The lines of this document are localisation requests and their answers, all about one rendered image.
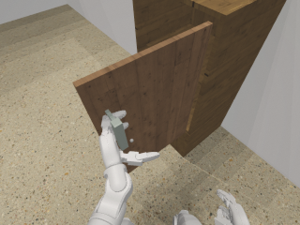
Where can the robot right shin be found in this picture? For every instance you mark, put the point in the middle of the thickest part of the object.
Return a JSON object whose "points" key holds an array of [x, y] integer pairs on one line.
{"points": [[184, 212]]}

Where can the handle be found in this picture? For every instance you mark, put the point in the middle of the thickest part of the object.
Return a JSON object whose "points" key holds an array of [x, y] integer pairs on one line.
{"points": [[118, 130]]}

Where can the robot left forearm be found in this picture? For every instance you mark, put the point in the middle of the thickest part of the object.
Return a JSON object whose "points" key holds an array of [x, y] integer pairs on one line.
{"points": [[112, 206]]}

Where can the left robot hand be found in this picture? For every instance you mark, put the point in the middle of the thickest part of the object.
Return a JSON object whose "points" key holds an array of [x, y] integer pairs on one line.
{"points": [[110, 151]]}

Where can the cupboard door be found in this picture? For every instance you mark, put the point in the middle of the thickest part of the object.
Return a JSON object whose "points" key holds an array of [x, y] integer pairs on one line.
{"points": [[156, 87]]}

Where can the right robot thigh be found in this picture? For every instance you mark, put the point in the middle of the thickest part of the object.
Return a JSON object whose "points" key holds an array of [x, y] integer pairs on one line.
{"points": [[185, 219]]}

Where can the right robot hand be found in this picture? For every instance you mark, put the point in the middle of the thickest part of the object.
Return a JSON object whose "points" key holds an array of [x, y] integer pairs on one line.
{"points": [[235, 215]]}

